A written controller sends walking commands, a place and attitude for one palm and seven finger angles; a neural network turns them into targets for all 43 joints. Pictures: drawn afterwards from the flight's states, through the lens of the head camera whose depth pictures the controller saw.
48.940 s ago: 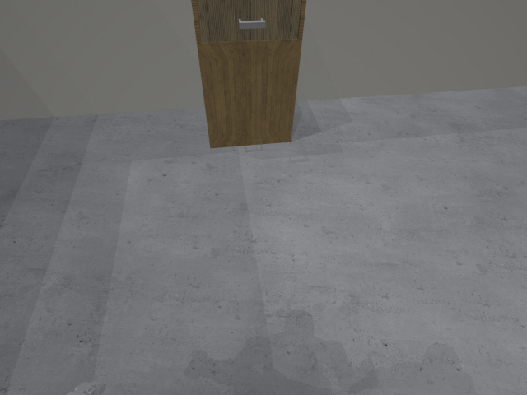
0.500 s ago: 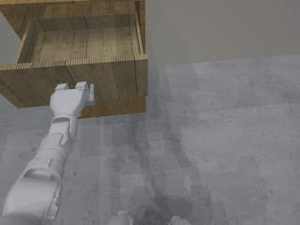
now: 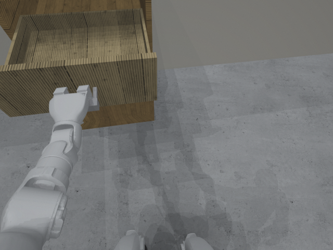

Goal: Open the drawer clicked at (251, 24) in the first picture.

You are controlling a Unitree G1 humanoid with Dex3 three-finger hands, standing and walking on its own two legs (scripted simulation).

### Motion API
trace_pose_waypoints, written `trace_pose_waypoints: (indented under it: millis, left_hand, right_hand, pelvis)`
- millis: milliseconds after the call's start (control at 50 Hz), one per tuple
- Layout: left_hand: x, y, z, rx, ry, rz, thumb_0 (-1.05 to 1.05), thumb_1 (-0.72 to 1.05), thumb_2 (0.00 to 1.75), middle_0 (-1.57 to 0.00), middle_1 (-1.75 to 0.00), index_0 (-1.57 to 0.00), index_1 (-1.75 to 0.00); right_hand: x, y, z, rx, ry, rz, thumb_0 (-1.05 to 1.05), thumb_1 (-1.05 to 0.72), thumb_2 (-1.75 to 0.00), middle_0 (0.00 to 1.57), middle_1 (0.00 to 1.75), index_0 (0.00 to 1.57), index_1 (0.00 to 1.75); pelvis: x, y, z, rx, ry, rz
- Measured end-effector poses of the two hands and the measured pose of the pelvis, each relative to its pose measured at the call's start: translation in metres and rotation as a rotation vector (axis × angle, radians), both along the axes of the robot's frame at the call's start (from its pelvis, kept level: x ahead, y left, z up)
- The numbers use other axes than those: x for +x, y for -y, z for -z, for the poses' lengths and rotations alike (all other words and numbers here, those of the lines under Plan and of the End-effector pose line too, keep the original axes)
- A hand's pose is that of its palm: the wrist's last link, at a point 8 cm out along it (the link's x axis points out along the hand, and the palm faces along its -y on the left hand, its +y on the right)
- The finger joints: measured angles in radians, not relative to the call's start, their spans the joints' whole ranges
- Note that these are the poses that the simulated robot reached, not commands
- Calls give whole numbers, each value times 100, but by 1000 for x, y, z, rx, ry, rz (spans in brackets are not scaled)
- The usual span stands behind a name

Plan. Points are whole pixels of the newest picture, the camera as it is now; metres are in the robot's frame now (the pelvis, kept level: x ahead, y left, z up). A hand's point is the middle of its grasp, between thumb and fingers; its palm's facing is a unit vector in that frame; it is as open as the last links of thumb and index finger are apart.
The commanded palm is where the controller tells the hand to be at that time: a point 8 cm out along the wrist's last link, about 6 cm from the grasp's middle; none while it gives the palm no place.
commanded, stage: pull the drawer open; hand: left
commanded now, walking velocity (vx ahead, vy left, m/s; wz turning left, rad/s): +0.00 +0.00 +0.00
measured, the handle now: (76, 99) +0.50 +0.22 +0.00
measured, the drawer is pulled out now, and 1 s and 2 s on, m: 0.30 0.30 0.30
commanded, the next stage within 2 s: none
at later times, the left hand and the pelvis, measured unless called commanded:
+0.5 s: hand (78, 124) +0.44 +0.21 -0.02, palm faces -0.03 -0.06 -1.00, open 6.1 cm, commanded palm +0.42 +0.21 +0.04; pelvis +0.05 +0.01 +0.02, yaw -1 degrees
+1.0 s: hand (77, 123) +0.44 +0.22 -0.01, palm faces -0.05 -0.04 -1.00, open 6.0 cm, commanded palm +0.42 +0.21 +0.04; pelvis +0.01 -0.01 +0.01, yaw +0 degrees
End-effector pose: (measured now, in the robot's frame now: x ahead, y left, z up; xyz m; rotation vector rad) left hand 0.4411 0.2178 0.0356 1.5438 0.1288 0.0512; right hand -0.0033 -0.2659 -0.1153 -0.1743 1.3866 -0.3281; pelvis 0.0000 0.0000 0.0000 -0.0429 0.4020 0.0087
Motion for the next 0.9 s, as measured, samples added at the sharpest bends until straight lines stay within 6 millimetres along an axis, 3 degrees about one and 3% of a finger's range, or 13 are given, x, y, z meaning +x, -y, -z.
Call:
trace_pose_waypoints:
  millis: [180,480,600,760,900]
  left_hand:
    - [-7,0,-1,-29,2,8,4,71,76,-35,-135,-42,-135]
    - [-21,3,-3,-42,17,-5,3,72,75,-25,-135,-34,-128]
    - [-19,2,-2,-22,35,9,2,69,79,-30,-135,-36,-131]
    - [-17,3,-5,-3,0,-7,1,67,80,-33,-135,-37,-133]
    - [-16,3,-6,-12,-16,-4,1,68,78,-33,-135,-37,-132]
  right_hand:
    - [34,-9,-4,27,71,-4,1,-91,-90,20,30,20,30]
    - [112,-10,-24,21,188,-59,1,-91,-90,20,30,20,30]
    - [131,-10,-16,10,173,-119,1,-91,-90,20,30,20,30]
    - [129,-17,-7,47,179,-119,1,-91,-90,20,30,20,30]
    - [95,-11,-3,45,154,-85,1,-91,-90,20,30,20,30]
  pelvis:
    - [12,-3,-7,3,17,15]
    - [45,-9,-20,1,40,21]
    - [48,-9,-16,0,34,-11]
    - [40,-4,-14,9,39,-16]
    - [26,3,-11,14,41,-5]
